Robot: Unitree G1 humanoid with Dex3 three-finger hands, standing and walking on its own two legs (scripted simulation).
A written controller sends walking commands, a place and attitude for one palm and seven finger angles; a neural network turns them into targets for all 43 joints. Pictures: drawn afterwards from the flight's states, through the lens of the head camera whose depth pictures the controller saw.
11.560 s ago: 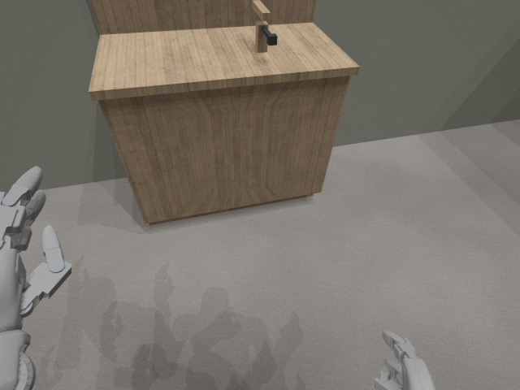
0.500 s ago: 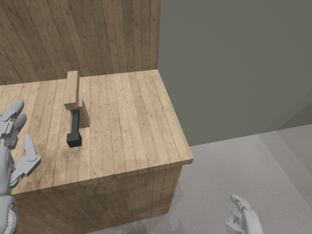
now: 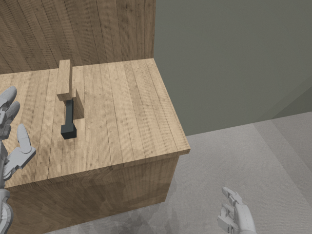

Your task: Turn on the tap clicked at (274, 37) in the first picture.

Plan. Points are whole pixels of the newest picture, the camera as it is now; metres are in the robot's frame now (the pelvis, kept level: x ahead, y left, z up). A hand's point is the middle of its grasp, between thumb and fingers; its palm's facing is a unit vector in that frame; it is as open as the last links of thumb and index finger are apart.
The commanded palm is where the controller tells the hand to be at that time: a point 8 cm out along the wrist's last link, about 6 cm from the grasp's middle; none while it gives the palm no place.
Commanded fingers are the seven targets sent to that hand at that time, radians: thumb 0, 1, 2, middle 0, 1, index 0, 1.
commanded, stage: shuffle to correct the standing spot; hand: left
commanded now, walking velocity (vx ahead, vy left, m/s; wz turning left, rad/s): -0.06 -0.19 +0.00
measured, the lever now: (69, 131) +0.32 +0.25 +0.08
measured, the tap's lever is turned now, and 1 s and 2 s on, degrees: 0 0 0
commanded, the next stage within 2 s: none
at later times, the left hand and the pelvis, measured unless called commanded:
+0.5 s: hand (67, 151) +0.23 +0.19 +0.16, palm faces +0.33 -0.86 -0.39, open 7.5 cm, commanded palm +0.17 +0.23 +0.18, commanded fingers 0.00 0.90 0.90 -0.20 -0.30 -0.20 -0.30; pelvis +0.00 -0.05 -0.01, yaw +0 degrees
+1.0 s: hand (63, 151) +0.22 +0.20 +0.16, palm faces +0.34 -0.86 -0.38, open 7.5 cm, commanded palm +0.16 +0.24 +0.18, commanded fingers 0.00 0.90 0.90 -0.20 -0.30 -0.20 -0.30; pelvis +0.00 -0.04 -0.01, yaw +0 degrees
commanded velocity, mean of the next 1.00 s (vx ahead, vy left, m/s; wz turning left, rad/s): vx -0.08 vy -0.18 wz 0.00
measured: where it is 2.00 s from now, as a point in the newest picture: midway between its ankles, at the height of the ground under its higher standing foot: outside the picture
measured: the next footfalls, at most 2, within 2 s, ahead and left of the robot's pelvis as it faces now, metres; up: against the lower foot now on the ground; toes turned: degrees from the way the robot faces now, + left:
none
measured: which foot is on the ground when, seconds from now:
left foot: down 0.00-1.00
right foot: down 0.00-1.00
